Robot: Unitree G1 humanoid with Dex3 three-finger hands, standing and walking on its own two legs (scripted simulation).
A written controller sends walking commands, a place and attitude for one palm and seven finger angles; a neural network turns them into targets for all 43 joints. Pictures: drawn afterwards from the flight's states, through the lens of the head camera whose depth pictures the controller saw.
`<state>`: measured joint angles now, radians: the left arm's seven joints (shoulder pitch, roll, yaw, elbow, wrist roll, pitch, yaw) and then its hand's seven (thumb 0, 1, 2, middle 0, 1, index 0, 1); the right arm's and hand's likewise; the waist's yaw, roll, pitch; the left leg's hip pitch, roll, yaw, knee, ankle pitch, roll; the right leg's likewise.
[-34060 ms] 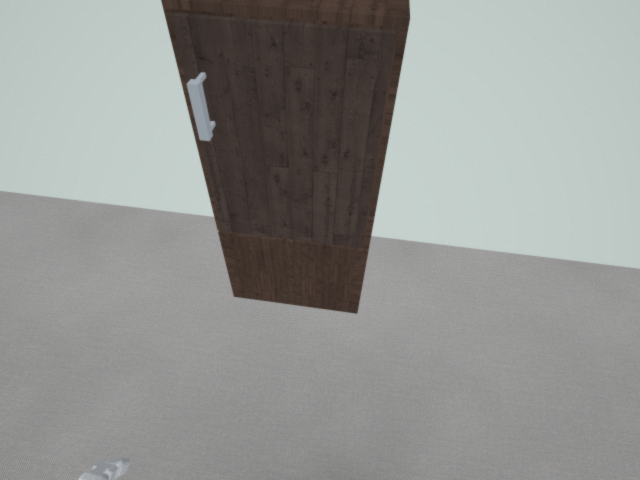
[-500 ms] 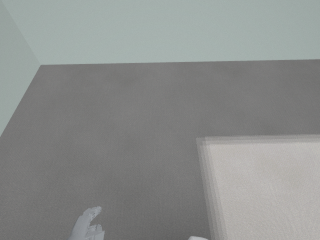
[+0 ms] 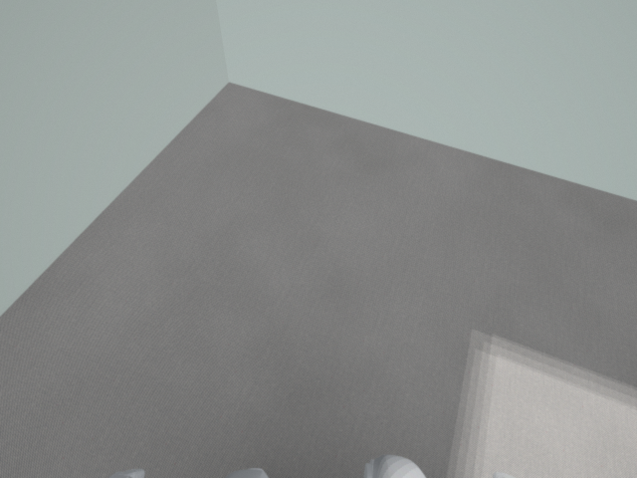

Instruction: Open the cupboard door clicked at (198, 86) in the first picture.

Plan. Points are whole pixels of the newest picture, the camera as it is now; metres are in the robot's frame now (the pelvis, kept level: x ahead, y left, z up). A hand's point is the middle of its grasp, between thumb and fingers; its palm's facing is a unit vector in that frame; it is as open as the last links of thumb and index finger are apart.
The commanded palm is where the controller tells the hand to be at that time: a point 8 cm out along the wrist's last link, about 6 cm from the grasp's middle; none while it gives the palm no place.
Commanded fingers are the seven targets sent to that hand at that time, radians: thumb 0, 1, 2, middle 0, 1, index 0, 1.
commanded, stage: turn to face it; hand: left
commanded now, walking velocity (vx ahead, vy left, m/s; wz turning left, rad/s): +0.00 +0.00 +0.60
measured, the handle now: out of the picture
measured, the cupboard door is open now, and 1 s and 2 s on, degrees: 39 39 39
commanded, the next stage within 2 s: none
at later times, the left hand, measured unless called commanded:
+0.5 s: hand out of the picture +0.02 +0.12 -0.14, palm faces +0.34 -0.90 -0.28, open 7.3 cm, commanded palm none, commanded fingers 0.00 0.90 0.90 -0.20 -0.30 -0.20 -0.30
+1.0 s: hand out of the picture +0.00 +0.16 -0.15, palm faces +0.58 -0.77 -0.27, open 7.4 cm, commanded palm none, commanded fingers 0.00 0.90 0.90 -0.20 -0.30 -0.20 -0.30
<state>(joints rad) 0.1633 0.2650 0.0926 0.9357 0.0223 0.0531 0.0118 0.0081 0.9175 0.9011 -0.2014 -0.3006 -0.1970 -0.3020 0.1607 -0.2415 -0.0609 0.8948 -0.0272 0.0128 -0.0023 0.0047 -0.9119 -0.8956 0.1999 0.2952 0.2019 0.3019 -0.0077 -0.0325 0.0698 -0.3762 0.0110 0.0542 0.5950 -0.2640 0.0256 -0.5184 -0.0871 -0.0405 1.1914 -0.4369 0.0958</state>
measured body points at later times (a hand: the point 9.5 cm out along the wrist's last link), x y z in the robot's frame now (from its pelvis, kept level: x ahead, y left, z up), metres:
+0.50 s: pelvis +0.02 -0.08 +0.02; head +0.09 -0.09 +0.46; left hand +0.00 +0.16 -0.12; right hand +0.19 -0.30 -0.15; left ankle -0.05 +0.06 -0.65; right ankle +0.03 -0.16 -0.73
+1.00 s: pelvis +0.03 -0.08 +0.01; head +0.08 -0.04 +0.45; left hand -0.03 +0.20 -0.13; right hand +0.23 -0.24 -0.14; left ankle -0.04 +0.02 -0.73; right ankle +0.11 -0.21 -0.68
